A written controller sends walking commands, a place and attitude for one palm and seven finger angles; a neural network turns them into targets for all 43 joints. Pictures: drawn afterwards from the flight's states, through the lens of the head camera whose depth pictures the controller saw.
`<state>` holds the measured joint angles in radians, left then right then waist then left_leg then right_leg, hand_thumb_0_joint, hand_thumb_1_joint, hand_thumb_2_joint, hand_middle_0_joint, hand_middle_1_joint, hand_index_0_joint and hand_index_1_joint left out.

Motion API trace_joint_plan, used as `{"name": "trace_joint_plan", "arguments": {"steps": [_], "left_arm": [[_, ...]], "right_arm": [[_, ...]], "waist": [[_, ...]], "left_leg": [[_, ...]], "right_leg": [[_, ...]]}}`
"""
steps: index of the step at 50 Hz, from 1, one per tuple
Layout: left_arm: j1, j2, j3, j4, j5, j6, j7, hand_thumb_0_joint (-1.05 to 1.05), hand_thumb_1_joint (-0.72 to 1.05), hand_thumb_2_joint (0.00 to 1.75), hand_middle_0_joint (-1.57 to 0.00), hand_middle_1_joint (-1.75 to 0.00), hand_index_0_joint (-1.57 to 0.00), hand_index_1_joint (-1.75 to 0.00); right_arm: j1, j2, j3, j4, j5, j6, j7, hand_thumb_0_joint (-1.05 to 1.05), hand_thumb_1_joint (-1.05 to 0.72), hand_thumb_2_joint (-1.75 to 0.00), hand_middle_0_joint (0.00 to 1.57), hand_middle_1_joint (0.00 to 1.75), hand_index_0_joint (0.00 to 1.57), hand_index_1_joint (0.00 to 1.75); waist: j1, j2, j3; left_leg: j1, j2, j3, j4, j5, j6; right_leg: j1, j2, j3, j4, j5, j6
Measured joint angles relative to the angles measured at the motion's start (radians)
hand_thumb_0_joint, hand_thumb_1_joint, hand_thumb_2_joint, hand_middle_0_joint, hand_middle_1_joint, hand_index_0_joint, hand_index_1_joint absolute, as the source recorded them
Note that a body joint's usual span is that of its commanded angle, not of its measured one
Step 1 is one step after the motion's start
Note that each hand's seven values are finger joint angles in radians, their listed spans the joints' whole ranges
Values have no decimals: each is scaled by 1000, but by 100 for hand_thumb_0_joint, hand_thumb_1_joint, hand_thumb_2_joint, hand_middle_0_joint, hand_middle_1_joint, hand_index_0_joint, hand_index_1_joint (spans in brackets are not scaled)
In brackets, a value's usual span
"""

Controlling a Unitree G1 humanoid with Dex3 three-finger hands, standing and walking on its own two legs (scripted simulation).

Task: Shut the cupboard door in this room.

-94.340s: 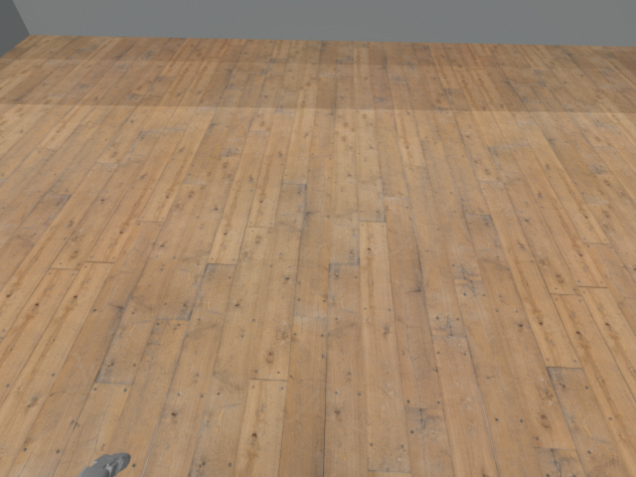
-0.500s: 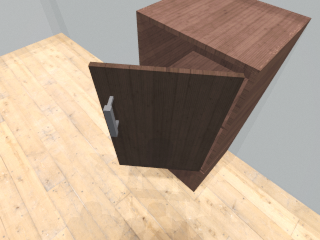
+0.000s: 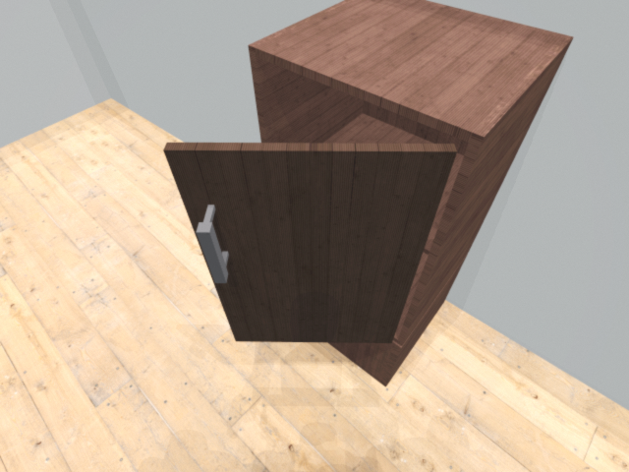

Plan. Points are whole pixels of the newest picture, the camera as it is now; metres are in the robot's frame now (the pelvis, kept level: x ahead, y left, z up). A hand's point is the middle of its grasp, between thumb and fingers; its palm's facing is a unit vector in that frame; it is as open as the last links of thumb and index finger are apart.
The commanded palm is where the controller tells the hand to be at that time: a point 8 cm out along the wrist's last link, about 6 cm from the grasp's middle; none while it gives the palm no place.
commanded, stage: come to a stop and stand still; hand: left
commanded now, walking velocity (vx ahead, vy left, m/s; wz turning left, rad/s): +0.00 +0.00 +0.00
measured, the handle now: (216, 245) +0.45 +0.19 -0.01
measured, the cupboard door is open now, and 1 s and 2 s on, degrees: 39 39 39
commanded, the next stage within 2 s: look again from close up in 1.02 s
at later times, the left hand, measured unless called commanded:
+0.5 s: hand out of the picture +0.04 +0.16 -0.16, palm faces -0.02 -0.97 -0.24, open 7.3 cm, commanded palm none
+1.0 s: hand out of the picture +0.04 +0.14 -0.16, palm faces +0.01 -0.97 -0.23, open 7.3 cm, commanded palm none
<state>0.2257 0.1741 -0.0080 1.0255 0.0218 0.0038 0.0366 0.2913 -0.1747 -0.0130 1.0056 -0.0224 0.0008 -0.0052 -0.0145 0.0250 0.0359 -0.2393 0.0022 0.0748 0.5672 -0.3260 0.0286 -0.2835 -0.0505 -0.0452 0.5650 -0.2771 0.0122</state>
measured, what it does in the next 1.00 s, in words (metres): shifts its weight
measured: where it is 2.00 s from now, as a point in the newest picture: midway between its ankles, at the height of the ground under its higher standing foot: outside the picture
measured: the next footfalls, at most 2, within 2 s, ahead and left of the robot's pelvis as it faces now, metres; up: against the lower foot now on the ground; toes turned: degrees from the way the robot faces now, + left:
none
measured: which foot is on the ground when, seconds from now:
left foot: down 0.00-1.00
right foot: down 0.00-1.00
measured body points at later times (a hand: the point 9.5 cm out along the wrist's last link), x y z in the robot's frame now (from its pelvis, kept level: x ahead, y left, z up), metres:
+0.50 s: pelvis +0.02 -0.01 +0.01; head +0.04 -0.04 +0.46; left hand +0.04 +0.21 -0.14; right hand +0.02 -0.23 -0.16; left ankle -0.01 +0.10 -0.73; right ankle +0.01 -0.13 -0.73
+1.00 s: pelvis +0.03 -0.04 +0.01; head +0.05 -0.06 +0.46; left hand +0.04 +0.19 -0.14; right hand +0.03 -0.26 -0.16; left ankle -0.01 +0.10 -0.73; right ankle +0.01 -0.13 -0.73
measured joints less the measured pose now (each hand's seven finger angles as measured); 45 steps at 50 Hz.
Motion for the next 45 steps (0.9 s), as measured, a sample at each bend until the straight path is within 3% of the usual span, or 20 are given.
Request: {"name": "trace_joint_plan", "arguments": {"steps": [5, 14, 23, 45], "left_arm": [[31, 1, -2, 19, -1, 5, -2, 0, 91, 90, -20, -30, -21, -30], [45, -4, -5, 45, -6, 0, -3, 0, 91, 90, -20, -30, -20, -30], [34, -30, -12, 67, -4, -9, -2, 1, 91, 90, -20, -30, -20, -30], [13, -18, -1, 91, -5, -22, -2, 1, 92, 90, -20, -30, -20, -30]], "right_arm": [[31, -10, 12, -3, 1, -6, -5, 1, -92, -90, 20, 30, 20, 30], [27, -12, 29, 29, 4, -20, -7, 1, -92, -90, 20, 30, 20, 30], [-1, -6, 30, 64, 6, -23, -12, 1, -91, -90, 20, 30, 20, 30], [-29, 16, 23, 113, 5, -18, -21, 1, -91, -90, 20, 30, 19, 30]], "waist": [[5, 36, -15], [15, 41, -7], [16, 20, 4], [18, -2, 23]], "left_leg": [[35, -16, 14, -28, 2, 13], [86, -27, 29, -106, 30, 8], [109, -10, 23, -135, 37, -13], [130, 37, -9, -163, 45, -60]], "right_leg": [[20, -14, 15, -5, -5, 15], [41, -20, 31, -29, -1, 19], [58, -3, 23, -43, -6, 0], [94, 43, -14, -87, -2, -43]]}}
